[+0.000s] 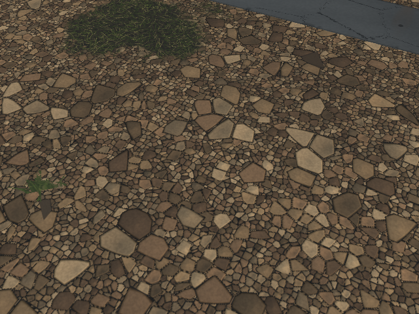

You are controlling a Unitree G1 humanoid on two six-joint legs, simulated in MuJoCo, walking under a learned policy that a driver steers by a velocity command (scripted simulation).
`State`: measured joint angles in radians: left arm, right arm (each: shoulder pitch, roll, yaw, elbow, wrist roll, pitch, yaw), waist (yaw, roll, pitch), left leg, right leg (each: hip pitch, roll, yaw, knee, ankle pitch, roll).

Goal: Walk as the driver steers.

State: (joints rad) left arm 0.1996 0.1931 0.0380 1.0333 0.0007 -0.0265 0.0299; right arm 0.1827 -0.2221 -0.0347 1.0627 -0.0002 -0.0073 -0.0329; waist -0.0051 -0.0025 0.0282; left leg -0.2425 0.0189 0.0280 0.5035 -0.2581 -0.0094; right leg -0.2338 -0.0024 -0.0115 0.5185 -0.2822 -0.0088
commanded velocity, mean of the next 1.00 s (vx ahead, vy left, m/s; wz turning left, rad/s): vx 0.06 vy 0.00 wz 0.00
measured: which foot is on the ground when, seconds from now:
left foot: down 0.00-0.90, up 0.92-1.00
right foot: down 0.00-1.00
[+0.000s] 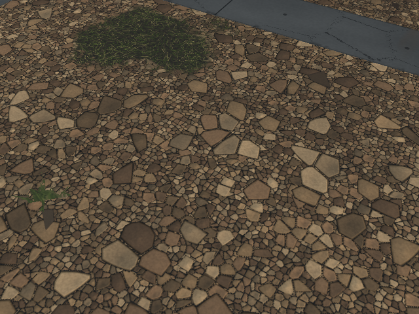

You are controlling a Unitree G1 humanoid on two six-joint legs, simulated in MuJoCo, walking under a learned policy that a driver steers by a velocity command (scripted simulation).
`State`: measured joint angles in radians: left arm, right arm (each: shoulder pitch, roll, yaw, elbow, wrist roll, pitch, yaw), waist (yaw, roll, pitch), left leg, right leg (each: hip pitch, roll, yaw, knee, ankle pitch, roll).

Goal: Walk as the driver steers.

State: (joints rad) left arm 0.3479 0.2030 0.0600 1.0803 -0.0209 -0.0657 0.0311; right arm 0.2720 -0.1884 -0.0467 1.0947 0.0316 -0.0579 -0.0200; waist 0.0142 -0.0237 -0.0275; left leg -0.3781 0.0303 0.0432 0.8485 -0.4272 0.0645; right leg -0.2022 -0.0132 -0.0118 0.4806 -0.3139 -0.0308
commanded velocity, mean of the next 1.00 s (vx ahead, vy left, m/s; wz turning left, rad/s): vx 0.89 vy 0.00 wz -0.04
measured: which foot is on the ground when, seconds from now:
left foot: up 0.00-0.12, down 0.14-0.62, up 0.64-1.00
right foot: down 0.00-0.12, up 0.14-0.58, down 0.60-1.00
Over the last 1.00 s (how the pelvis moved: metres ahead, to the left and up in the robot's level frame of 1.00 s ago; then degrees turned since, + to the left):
0.02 0.01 0.00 0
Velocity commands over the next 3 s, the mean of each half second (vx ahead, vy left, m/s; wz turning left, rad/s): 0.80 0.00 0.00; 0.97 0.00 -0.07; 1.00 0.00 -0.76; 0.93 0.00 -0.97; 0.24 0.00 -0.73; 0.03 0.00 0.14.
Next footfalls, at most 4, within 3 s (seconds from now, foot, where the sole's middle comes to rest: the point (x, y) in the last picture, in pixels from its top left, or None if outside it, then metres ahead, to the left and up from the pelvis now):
0.14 left None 0.07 0.16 -0.78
0.60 right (244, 303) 0.57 -0.09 -0.78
1.10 left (176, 188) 1.04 0.16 -0.78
1.58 right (262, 137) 1.34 -0.21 -0.78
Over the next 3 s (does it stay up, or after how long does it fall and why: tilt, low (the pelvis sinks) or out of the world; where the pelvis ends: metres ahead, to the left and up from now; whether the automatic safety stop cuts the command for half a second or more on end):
stays up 1.57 -0.40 -0.01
